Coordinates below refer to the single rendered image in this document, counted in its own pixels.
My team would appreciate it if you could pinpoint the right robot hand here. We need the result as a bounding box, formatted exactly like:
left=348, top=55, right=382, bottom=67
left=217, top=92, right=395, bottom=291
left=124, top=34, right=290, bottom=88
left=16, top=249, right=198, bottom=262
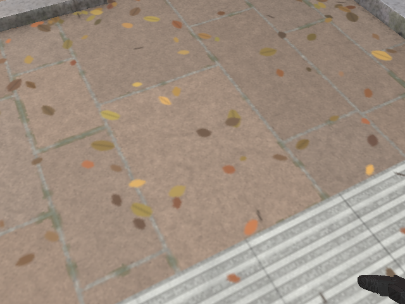
left=358, top=275, right=405, bottom=304

